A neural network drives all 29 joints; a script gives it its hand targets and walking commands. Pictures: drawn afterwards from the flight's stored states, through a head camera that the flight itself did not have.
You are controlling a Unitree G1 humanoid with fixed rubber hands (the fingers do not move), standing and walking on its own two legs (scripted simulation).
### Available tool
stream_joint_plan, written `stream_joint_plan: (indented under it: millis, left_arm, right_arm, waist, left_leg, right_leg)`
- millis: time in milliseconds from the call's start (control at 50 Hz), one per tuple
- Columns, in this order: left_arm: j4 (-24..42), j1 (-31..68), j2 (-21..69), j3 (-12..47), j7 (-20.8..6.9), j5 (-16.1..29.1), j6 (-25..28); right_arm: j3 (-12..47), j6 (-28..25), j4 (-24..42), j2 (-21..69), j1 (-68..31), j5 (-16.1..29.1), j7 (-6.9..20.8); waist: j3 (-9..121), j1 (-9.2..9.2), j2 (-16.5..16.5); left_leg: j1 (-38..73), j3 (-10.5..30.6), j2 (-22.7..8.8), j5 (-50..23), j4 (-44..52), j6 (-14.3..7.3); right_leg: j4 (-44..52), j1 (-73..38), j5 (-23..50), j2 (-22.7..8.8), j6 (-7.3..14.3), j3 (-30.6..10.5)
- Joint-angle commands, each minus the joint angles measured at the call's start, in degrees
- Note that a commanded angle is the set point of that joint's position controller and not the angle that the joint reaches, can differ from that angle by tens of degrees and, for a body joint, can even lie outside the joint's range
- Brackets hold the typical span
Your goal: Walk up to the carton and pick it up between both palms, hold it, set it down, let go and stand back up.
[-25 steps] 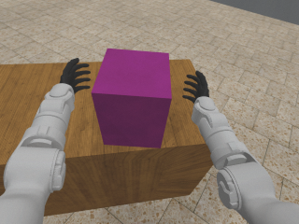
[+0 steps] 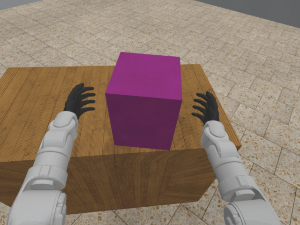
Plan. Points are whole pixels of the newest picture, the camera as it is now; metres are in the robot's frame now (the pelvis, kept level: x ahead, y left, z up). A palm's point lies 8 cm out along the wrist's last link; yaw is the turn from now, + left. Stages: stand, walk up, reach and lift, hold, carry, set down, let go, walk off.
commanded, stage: set down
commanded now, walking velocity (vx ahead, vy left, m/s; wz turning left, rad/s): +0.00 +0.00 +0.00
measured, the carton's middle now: (146, 102) +0.49 +0.02 +0.03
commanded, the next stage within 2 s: let go in 1.94 s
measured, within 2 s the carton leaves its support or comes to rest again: neither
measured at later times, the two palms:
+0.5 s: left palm (67, 152) +0.30 +0.23 +0.03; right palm (213, 153) +0.29 -0.17 +0.04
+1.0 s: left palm (66, 179) +0.25 +0.23 -0.01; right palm (219, 175) +0.25 -0.19 -0.01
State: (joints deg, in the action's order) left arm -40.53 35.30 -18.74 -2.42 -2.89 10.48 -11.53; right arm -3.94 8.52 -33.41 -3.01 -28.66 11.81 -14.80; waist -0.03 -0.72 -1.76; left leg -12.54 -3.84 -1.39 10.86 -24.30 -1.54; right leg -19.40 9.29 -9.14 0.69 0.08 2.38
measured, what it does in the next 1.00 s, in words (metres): stands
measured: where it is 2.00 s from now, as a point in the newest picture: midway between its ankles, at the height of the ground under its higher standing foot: outside the picture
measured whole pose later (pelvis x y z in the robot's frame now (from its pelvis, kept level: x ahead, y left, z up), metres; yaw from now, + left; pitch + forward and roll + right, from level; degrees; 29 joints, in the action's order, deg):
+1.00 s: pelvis +0.03 -0.01 +0.00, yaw +0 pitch -3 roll -1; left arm -20.5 -6.8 -18.6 0.2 -5.6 10.3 2.7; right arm 2.1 -7.1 -18.9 -2.6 10.9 6.7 -9.9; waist -3.4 2.2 -1.3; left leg -6.1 -3.2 -1.4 13.2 -22.5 -0.3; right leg -19.4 3.7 -12.6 1.2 1.0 1.9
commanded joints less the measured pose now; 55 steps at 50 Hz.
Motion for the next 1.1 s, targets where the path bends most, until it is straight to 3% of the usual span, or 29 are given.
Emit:
stream_joint_plan:
  millis: [0, 100, 120, 140, 180, 200, 220, 260, 280, 300, 320, 380, 400, 500, 520, 540, 560, 620, 640, 700, 740, 760, 800, 840, 880, 900, 1020, 1040, 1080]
  left_arm:
    - [13.24, 13.85, -6.12, -3.83, -1.18, -2.14, 1.12]
    - [17.77, 3.30, -3.77, -4.55, -1.85, -3.76, 1.29]
    - [20.11, 3.21, -4.23, -4.95, -2.11, -3.62, 1.55]
    - [21.21, 4.67, -4.71, -4.13, -2.10, -2.25, 1.85]
    - [26.15, 2.97, -5.07, -3.89, -1.69, -1.16, 3.12]
    - [25.40, -3.66, -3.26, -3.50, -1.94, -1.61, 3.60]
    - [26.50, 1.24, -5.40, -3.66, -2.20, -0.81, 3.92]
    - [29.95, -5.08, -5.49, -4.26, -1.75, -0.45, 5.74]
    - [31.00, -7.22, -5.15, -3.62, -1.85, -0.51, 6.38]
    - [31.27, -4.65, -5.71, -3.33, -1.89, 0.28, 6.72]
    - [27.73, -10.82, -4.03, -2.38, -2.16, -0.16, 7.05]
    - [28.15, -13.33, -5.10, -1.64, -2.49, 1.67, 9.81]
    - [28.71, -9.43, -6.97, -1.90, -2.32, 2.34, 10.83]
    - [27.92, -20.47, -5.46, -0.58, -2.60, 1.68, 14.03]
    - [29.87, -18.14, -6.50, -0.67, -2.75, 2.13, 14.71]
    - [28.68, -23.92, -5.49, -0.40, -2.98, 1.56, 15.02]
    - [30.49, -22.37, -6.50, -1.04, -3.26, 1.62, 15.45]
    - [29.34, -25.44, -6.03, -0.62, -4.01, 1.37, 15.02]
    - [30.48, -26.81, -6.20, -1.42, -3.95, 0.87, 15.37]
    - [31.12, -28.36, -6.15, 0.07, -2.84, 1.10, 15.72]
    - [30.06, -28.86, -6.79, 0.23, -3.07, 2.00, 16.49]
    - [26.71, -32.41, -5.33, 0.34, -2.96, 0.92, 16.26]
    - [29.44, -30.34, -7.06, 0.01, -2.92, 1.15, 17.08]
    - [29.08, -31.85, -7.47, 0.03, -2.86, 1.46, 17.10]
    - [28.99, -32.68, -7.15, -0.15, -2.45, 0.23, 16.64]
    - [29.13, -33.47, -7.66, -0.53, -2.57, 0.33, 16.59]
    - [26.62, -38.12, -5.78, 0.12, -2.46, -1.31, 14.53]
    - [28.80, -37.87, -6.65, -0.17, -2.50, -0.52, 14.82]
    - [27.96, -40.79, -4.34, 0.40, -1.85, -2.05, 13.81]
  right_arm:
    - [1.67, -2.72, 12.50, -4.82, -12.16, 0.37, -0.10]
    - [3.00, -4.94, 17.11, -2.82, -1.14, 0.17, 0.15]
    - [3.44, -5.56, 20.32, -3.31, -1.42, 0.18, 0.19]
    - [2.31, -5.77, 21.69, -3.36, -2.99, -0.74, -0.02]
    - [2.23, -6.70, 26.19, -2.88, -0.38, -1.37, -0.09]
    - [3.47, -6.90, 24.76, -1.56, 6.59, -1.53, 0.05]
    - [2.18, -6.80, 26.28, -2.71, 1.85, -2.13, -0.08]
    - [3.43, -7.86, 30.11, -1.38, 8.04, -1.75, 0.32]
    - [3.44, -8.54, 30.01, -1.43, 10.24, -2.08, 0.17]
    - [3.47, -8.56, 30.95, -2.00, 7.42, -2.41, 0.37]
    - [4.20, -8.14, 26.69, -0.73, 13.66, -2.38, 0.78]
    - [4.43, -9.19, 30.06, 0.07, 16.73, -3.48, 1.12]
    - [3.62, -9.47, 31.13, -0.28, 13.07, -4.05, 1.08]
    - [4.91, -11.41, 27.86, 0.53, 23.81, -3.72, 1.52]
    - [4.70, -12.17, 29.55, 0.05, 21.94, -3.71, 1.35]
    - [5.81, -12.67, 27.14, 0.64, 27.14, -3.45, 1.41]
    - [5.15, -13.50, 29.16, -0.27, 25.13, -3.65, 1.19]
    - [5.66, -14.73, 28.34, 0.30, 27.51, -4.16, 0.94]
    - [6.04, -15.53, 28.61, 0.12, 28.73, -4.24, 1.06]
    - [4.29, -16.85, 27.64, -1.12, 28.38, -5.36, 2.62]
    - [4.48, -17.43, 28.98, -0.72, 28.62, -5.61, 2.98]
    - [5.66, -17.04, 25.04, -1.06, 31.33, -5.70, 3.72]
    - [4.99, -17.50, 26.07, -1.15, 30.83, -5.72, 3.66]
    - [5.60, -17.38, 25.05, -0.45, 32.08, -5.15, 3.80]
    - [5.32, -17.39, 23.19, -1.16, 32.14, -5.07, 4.58]
    - [5.64, -17.61, 24.79, -1.28, 32.60, -5.07, 4.60]
    - [4.84, -18.26, 20.40, -3.61, 35.61, -6.32, 6.10]
    - [4.70, -18.58, 22.53, -3.17, 35.86, -6.57, 5.99]
    - [4.22, -18.61, 18.88, -4.75, 37.49, -6.97, 7.31]
  waist:
    - [17.51, 0.30, 3.97]
    - [12.73, 1.14, 5.23]
    - [14.21, 2.18, 5.25]
    - [13.57, 1.10, 4.54]
    - [15.76, 1.56, 5.00]
    - [14.11, 1.22, 4.53]
    - [14.44, 0.68, 5.01]
    - [15.97, 2.54, 5.09]
    - [15.94, 1.71, 5.74]
    - [15.68, 2.38, 6.44]
    - [11.19, 1.69, 6.26]
    - [10.10, 2.54, 4.24]
    - [11.02, 2.72, 5.24]
    - [8.18, 2.21, 5.91]
    - [10.07, 2.04, 6.30]
    - [8.13, 1.59, 6.14]
    - [8.99, 1.62, 5.70]
    - [6.26, 1.62, 4.13]
    - [6.11, 2.78, 4.79]
    - [5.51, 2.16, 5.96]
    - [5.29, 1.89, 4.17]
    - [4.36, 2.78, 4.94]
    - [6.15, 1.79, 4.70]
    - [4.25, 2.28, 4.40]
    - [4.32, 2.85, 7.53]
    - [5.25, 2.78, 5.56]
    - [3.27, 2.41, 5.58]
    - [3.76, 2.38, 4.04]
    - [3.88, 2.76, 5.71]
  left_leg:
    - [12.57, 0.89, 0.67, -16.12, 2.12, 3.32]
    - [13.20, 0.65, 0.65, -15.70, 2.38, 3.60]
    - [12.93, 0.40, 0.71, -15.42, 2.59, 3.59]
    - [12.04, 0.31, 0.76, -13.68, 2.59, 3.42]
    - [11.79, 0.33, 0.63, -14.44, 2.12, 3.43]
    - [13.01, 0.56, 0.51, -16.51, 2.00, 3.46]
    - [11.65, 0.54, 0.60, -14.81, 2.12, 3.38]
    - [11.68, 0.60, 0.39, -15.95, 2.08, 3.31]
    - [12.37, 0.76, 0.35, -17.27, 1.57, 3.68]
    - [11.48, 0.88, 0.16, -16.46, 1.66, 3.78]
    - [12.11, 1.31, -0.05, -15.07, 2.16, 3.64]
    - [8.21, 1.45, -0.17, -8.26, 3.92, 2.47]
    - [6.61, 1.32, -0.04, -5.85, 3.95, 2.15]
    - [9.48, 2.77, -0.79, -11.30, 3.16, 2.85]
    - [9.39, 2.63, -0.70, -12.61, 2.45, 3.08]
    - [11.08, 3.15, -0.67, -14.94, 1.99, 3.23]
    - [11.42, 3.16, -0.57, -15.46, 1.76, 3.35]
    - [10.22, 3.04, -0.53, -15.02, 2.01, 3.24]
    - [10.65, 2.98, -0.43, -15.74, 1.96, 3.45]
    - [10.53, 3.33, -1.01, -13.88, 2.39, 4.01]
    - [10.27, 2.91, -0.82, -13.40, 2.35, 3.29]
    - [10.39, 3.32, -1.07, -13.98, 2.80, 3.43]
    - [10.36, 3.01, -0.66, -12.60, 2.57, 3.21]
    - [9.95, 2.82, -0.57, -11.93, 2.92, 2.92]
    - [10.59, 2.78, -0.64, -13.39, 2.86, 3.48]
    - [10.55, 2.50, -0.33, -13.72, 2.54, 3.10]
    - [12.91, 2.27, -0.44, -14.87, 3.63, 3.47]
    - [12.72, 2.10, -0.34, -14.65, 3.53, 3.12]
    - [14.16, 2.50, -0.86, -17.62, 3.73, 4.01]
  right_leg:
    - [2.61, -5.67, 7.77, 1.66, -0.13, -0.60]
    - [3.00, -5.49, 6.74, 1.37, 0.50, -0.80]
    - [3.08, -5.51, 6.00, 1.36, 0.59, -0.86]
    - [3.16, -4.20, 4.86, 1.32, 0.43, -0.79]
    - [2.47, -4.47, 5.93, 1.14, 0.63, -1.12]
    - [2.54, -6.09, 8.42, 1.07, 0.78, -1.46]
    - [2.71, -5.23, 6.73, 0.85, 0.68, -1.59]
    - [1.90, -6.21, 8.00, 0.61, 0.72, -2.07]
    - [1.86, -6.43, 9.07, 0.58, 0.77, -2.16]
    - [1.98, -5.62, 6.80, 0.50, 1.11, -2.38]
    - [2.87, -5.11, 5.20, 0.22, 1.51, -2.64]
    - [2.88, -5.30, 0.66, -0.78, 1.28, -3.37]
    - [2.59, -4.19, -1.45, -1.28, 1.30, -3.81]
    - [2.70, -4.82, 1.57, -1.04, 2.12, -3.86]
    - [2.61, -4.62, 2.21, -1.25, 2.04, -4.22]
    - [2.58, -4.97, 4.69, -1.14, 2.05, -4.21]
    - [2.70, -4.46, 5.02, -1.07, 1.72, -3.96]
    - [2.65, -5.49, 6.78, -1.40, 1.25, -3.91]
    - [2.47, -5.31, 7.08, -1.50, 1.25, -3.89]
    - [2.48, -3.42, 1.87, -0.67, 2.14, -3.09]
    - [3.25, -3.37, 2.82, -1.32, 1.94, -3.66]
    - [3.00, -4.01, 2.68, -1.04, 2.34, -3.58]
    - [3.01, -3.79, 3.61, -1.71, 1.63, -3.93]
    - [2.90, -4.11, 3.53, -1.92, 1.62, -4.17]
    - [2.73, -3.36, 3.27, -1.70, 2.26, -4.00]
    - [2.98, -4.14, 4.56, -1.96, 1.78, -4.35]
    - [3.87, -2.91, 4.60, -1.34, 1.89, -3.56]
    - [3.90, -3.25, 5.11, -1.54, 1.57, -3.58]
    - [4.01, -2.85, 4.32, -0.39, 2.31, -2.56]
